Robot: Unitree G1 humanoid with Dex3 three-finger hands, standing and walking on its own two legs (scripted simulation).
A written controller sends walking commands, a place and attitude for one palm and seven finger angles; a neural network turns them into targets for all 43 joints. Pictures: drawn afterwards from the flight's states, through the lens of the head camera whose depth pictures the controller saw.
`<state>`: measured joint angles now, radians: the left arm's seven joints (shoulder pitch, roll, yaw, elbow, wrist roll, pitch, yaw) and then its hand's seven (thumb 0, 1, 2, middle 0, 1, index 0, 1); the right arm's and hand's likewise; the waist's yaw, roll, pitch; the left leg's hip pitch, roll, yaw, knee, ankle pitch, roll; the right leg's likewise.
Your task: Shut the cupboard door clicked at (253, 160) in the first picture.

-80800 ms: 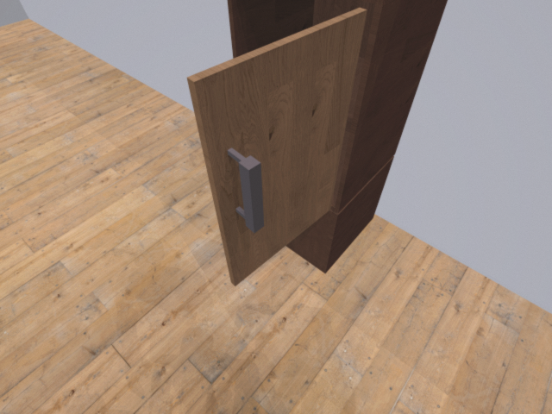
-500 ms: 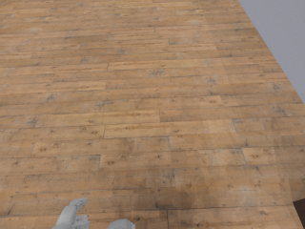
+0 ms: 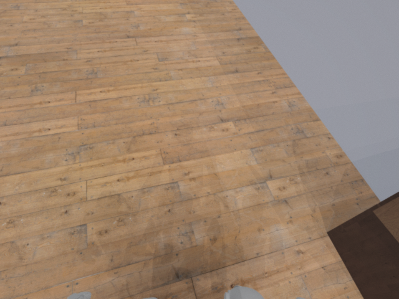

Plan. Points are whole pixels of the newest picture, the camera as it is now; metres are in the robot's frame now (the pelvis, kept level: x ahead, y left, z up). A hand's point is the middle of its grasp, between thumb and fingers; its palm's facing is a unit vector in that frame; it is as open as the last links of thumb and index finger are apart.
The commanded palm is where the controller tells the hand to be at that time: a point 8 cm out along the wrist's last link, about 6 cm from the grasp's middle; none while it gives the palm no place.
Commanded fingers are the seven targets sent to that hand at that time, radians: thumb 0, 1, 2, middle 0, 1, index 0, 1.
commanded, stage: turn to face it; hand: left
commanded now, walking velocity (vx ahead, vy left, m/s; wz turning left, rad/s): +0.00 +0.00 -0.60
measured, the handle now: out of the picture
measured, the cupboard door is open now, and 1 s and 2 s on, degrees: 7 7 7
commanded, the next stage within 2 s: take the last steps up to it in 1.70 s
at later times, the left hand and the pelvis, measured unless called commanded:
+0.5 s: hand (135, 286) +0.16 +0.15 -0.17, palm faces -0.26 -0.94 -0.21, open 7.4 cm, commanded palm none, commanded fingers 0.00 0.90 0.90 -0.20 -0.30 -0.20 -0.30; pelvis +0.02 -0.02 -0.01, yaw -17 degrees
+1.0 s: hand (172, 255) +0.23 +0.08 -0.16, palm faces -0.56 -0.78 -0.28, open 7.4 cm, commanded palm none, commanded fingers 0.00 0.90 0.90 -0.20 -0.30 -0.20 -0.30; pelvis +0.02 -0.04 -0.02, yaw -35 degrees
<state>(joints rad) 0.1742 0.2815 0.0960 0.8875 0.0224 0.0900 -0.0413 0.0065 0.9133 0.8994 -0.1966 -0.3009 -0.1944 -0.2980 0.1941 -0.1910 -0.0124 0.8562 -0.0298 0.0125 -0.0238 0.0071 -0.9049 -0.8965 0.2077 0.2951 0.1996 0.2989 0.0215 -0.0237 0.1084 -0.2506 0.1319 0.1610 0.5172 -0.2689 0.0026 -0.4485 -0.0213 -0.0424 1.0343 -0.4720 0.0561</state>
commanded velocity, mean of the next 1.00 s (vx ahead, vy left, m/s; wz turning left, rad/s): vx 0.00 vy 0.00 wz -0.60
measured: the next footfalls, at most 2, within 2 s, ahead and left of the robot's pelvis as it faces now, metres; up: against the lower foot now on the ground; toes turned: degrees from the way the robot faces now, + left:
right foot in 0.16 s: +0.02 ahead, -0.15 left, +0.00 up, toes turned -11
left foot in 0.52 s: +0.11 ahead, +0.09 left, +0.00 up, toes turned -15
